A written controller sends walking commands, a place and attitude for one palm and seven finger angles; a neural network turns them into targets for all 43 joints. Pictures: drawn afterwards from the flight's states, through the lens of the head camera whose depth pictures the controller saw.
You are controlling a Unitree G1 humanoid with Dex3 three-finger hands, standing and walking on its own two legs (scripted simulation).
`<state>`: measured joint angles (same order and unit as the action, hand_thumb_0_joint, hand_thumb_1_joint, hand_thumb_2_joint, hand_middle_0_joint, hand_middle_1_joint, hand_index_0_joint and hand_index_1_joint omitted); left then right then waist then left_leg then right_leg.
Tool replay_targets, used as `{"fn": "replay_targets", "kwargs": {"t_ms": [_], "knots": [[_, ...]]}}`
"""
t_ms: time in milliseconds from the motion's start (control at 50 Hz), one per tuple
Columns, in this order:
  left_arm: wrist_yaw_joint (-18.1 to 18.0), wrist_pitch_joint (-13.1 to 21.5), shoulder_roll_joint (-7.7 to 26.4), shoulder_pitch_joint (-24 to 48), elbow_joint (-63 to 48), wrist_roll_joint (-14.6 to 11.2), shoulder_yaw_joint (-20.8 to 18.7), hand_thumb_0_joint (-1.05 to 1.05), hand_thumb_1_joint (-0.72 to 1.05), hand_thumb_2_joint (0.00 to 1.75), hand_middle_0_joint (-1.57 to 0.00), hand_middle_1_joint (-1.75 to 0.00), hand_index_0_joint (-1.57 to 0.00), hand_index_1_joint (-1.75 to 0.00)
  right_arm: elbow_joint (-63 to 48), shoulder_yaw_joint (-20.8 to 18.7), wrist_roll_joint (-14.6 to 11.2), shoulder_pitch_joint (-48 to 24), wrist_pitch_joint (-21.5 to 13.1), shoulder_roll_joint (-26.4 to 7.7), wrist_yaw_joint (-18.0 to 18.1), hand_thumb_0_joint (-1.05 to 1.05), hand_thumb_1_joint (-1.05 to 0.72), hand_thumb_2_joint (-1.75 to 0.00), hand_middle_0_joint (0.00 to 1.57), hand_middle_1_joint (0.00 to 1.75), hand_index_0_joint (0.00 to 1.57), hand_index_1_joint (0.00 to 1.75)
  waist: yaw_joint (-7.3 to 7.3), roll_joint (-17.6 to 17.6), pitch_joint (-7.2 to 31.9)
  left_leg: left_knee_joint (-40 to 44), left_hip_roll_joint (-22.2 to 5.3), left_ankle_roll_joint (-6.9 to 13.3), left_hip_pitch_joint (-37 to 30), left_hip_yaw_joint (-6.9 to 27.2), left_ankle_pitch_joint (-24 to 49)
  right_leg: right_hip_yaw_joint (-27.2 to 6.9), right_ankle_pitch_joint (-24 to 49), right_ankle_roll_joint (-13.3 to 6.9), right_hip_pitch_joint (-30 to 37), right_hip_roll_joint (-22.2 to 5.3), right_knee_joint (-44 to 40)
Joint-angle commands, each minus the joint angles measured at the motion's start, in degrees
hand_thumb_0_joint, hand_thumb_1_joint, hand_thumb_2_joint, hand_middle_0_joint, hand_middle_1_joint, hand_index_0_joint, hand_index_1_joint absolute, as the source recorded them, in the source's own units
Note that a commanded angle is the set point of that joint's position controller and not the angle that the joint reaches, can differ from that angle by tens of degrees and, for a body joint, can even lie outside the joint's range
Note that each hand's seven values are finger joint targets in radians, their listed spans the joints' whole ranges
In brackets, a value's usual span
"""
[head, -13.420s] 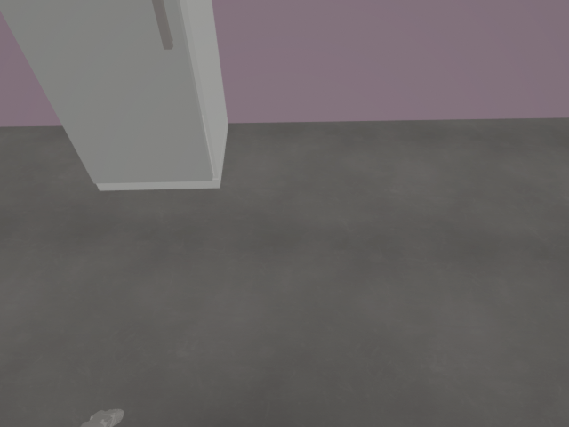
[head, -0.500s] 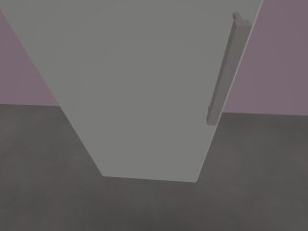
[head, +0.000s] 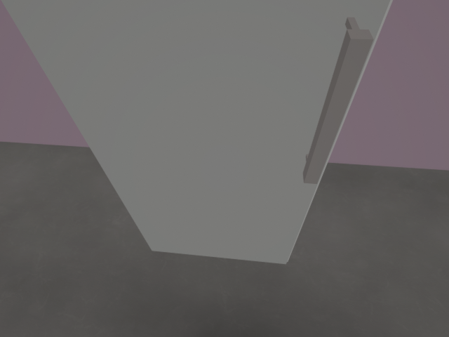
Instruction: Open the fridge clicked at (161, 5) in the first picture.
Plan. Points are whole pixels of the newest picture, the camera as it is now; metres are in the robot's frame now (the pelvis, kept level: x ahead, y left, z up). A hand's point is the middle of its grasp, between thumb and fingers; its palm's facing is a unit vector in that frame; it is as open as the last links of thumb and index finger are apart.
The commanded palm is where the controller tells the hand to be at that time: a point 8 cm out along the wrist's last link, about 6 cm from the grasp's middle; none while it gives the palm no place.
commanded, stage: come to a stop and stand still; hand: right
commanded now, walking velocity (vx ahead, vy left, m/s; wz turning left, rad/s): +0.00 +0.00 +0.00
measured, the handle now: (326, 115) +0.46 -0.15 +0.15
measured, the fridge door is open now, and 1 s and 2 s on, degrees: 0 0 0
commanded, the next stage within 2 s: look again from close up in 1.62 s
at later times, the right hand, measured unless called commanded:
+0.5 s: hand out of the picture +0.01 -0.26 -0.16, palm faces -0.02 +0.96 -0.27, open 7.4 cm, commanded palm none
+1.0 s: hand out of the picture +0.03 -0.23 -0.15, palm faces -0.06 +0.96 -0.28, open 7.4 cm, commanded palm none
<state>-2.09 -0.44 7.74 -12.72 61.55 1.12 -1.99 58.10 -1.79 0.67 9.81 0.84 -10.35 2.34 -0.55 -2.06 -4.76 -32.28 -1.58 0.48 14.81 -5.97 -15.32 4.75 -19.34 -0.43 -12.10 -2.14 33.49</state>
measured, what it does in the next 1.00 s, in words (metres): stands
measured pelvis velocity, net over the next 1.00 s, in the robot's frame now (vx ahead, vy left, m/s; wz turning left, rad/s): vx -0.02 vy -0.02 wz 0.03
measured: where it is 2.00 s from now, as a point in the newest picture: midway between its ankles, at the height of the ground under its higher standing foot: outside the picture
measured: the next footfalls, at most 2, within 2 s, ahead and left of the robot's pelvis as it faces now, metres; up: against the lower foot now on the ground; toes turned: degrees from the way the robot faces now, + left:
none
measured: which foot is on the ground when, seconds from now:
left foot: down 0.00-1.00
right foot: down 0.00-1.00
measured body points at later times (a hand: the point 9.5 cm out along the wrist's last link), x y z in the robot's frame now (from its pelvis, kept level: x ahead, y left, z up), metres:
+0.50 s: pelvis -0.02 -0.05 +0.00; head -0.03 -0.05 +0.45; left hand +0.03 +0.20 -0.14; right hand +0.01 -0.31 -0.14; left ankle +0.02 +0.11 -0.73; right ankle -0.02 -0.11 -0.73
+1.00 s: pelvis -0.02 -0.02 +0.01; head -0.02 -0.02 +0.46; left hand +0.01 +0.25 -0.14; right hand +0.03 -0.28 -0.13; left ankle +0.02 +0.11 -0.73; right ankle -0.02 -0.11 -0.73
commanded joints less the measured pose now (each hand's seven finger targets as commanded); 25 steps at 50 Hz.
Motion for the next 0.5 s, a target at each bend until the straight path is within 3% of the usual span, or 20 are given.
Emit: {"fn": "replay_targets", "kwargs": {"t_ms": [0,40,60,80,100,140,180,260,400,440,480], "knots": [[0.36,1.18,7.57,0.11,-9.47,0.28,-2.04,0.00,0.90,0.90,-0.20,-0.30,-0.20,-0.30,-5.71,-0.97,0.65,5.98,-0.78,-7.82,0.34,0.00,-0.90,-0.90,0.20,0.30,0.20,0.30,0.83,7.71,9.31,4.19,-6.86,2.78,-1.30,10.12,4.79,-5.24,7.45,-1.47,-3.21,-3.26,-2.78],[0.47,0.77,6.90,-1.96,-10.12,0.17,-1.71,0.00,0.90,0.90,-0.20,-0.30,-0.20,-0.30,-7.29,-0.57,0.72,5.36,-1.10,-7.99,0.24,0.00,-0.90,-0.90,0.20,0.30,0.20,0.30,-0.25,5.00,5.16,6.95,-7.35,3.55,2.02,11.67,-0.54,-5.01,2.51,-1.14,-5.24,-2.24,-3.15],[0.74,0.71,6.69,-2.72,-10.69,0.39,-1.31,0.00,0.90,0.90,-0.20,-0.30,-0.20,-0.30,-7.78,-0.22,0.91,5.09,-1.22,-7.78,0.25,0.00,-0.90,-0.90,0.20,0.30,0.20,0.30,-0.47,1.66,3.53,7.59,-6.96,3.39,3.06,11.83,-2.29,-5.08,1.55,-1.41,-5.88,-2.14,-3.31],[0.79,0.86,7.30,-3.43,-10.82,0.39,-1.43,0.00,0.90,0.90,-0.20,-0.30,-0.20,-0.30,-7.84,-0.29,0.91,4.65,-1.28,-7.99,0.24,0.00,-0.90,-0.90,0.20,0.30,0.20,0.30,-0.96,0.92,2.11,7.09,-6.40,3.03,4.69,10.78,-2.57,-5.62,1.71,-1.54,-6.03,-2.46,-4.18],[0.78,1.04,8.16,-3.79,-11.24,0.32,-1.59,0.00,0.90,0.90,-0.20,-0.30,-0.20,-0.30,-8.28,-0.34,0.92,4.50,-1.24,-7.96,0.18,0.00,-0.90,-0.90,0.20,0.30,0.20,0.30,-1.07,1.44,0.85,5.89,-5.31,2.48,5.46,9.18,-1.76,-6.75,2.05,-1.85,-6.77,-3.29,-5.94],[0.70,1.72,10.80,-3.31,-11.84,0.23,-1.75,0.00,0.90,0.90,-0.20,-0.30,-0.20,-0.30,-8.59,-0.09,0.88,5.38,-1.12,-7.45,-0.01,0.00,-0.90,-0.90,0.20,0.30,0.20,0.30,-0.28,5.77,1.10,1.84,-2.59,0.99,3.51,4.81,3.11,-9.57,6.75,-2.92,-6.97,-6.15,-10.77],[0.67,2.14,11.67,-2.25,-12.06,0.22,-1.60,0.00,0.90,0.90,-0.20,-0.30,-0.20,-0.30,-8.10,0.25,0.79,6.98,-1.07,-7.26,-0.06,0.00,-0.90,-0.90,0.20,0.30,0.20,0.30,0.68,8.73,2.42,1.19,-2.20,0.26,1.13,3.80,4.29,-9.66,12.31,-3.27,-5.78,-6.89,-11.75],[0.45,2.43,13.00,-2.65,-11.69,0.13,-1.58,0.00,0.90,0.90,-0.20,-0.30,-0.20,-0.30,-7.66,0.27,0.62,7.29,-1.16,-7.73,-0.17,0.00,-0.90,-0.90,0.20,0.30,0.20,0.30,0.59,5.65,4.31,1.22,-2.33,0.09,0.53,3.95,6.41,-8.55,22.20,-3.21,-0.95,-6.80,-10.75],[0.76,1.93,14.42,-1.31,-10.78,0.11,-1.68,0.00,0.90,0.90,-0.20,-0.30,-0.20,-0.30,-6.37,0.06,0.78,7.82,-0.64,-8.74,-0.40,0.00,-0.90,-0.90,0.20,0.30,0.20,0.30,0.57,3.85,-0.98,3.25,-3.10,-0.12,0.27,4.68,3.16,-10.12,0.11,-2.64,-5.51,-7.06,-17.90],[0.92,1.86,14.91,-0.98,-10.27,0.00,-1.66,0.00,0.90,0.90,-0.20,-0.30,-0.20,-0.30,-5.87,0.02,0.80,7.96,-0.76,-9.35,-0.45,0.00,-0.90,-0.90,0.20,0.30,0.20,0.30,0.67,2.79,-1.73,4.07,-3.48,-0.13,-0.29,5.04,3.28,-10.21,-3.68,-2.59,-6.38,-6.97,-19.10],[1.03,1.97,14.67,-1.31,-9.59,-0.03,-1.58,0.00,0.90,0.90,-0.20,-0.30,-0.20,-0.30,-5.52,0.04,0.80,8.26,-0.95,-9.23,-0.40,0.00,-0.90,-0.90,0.20,0.30,0.20,0.30,0.67,2.19,-0.57,4.68,-3.79,0.08,-0.67,5.49,3.98,-9.94,-2.93,-2.45,-5.09,-6.52,-18.97]]}}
